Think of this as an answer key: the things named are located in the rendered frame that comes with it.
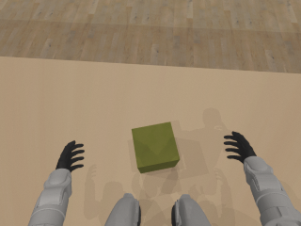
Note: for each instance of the robot right thigh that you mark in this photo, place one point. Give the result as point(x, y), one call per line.
point(189, 213)

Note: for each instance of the left robot hand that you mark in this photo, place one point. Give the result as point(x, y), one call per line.
point(65, 160)

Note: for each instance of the left robot shin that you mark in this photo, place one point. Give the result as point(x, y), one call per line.
point(129, 195)

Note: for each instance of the carton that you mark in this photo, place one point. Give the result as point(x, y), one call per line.
point(155, 147)

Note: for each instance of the right robot forearm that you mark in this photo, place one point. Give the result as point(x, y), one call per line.
point(273, 202)

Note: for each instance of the left robot forearm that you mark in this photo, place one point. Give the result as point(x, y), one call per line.
point(52, 204)

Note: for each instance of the right robot hand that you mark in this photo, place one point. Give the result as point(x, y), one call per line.
point(244, 149)

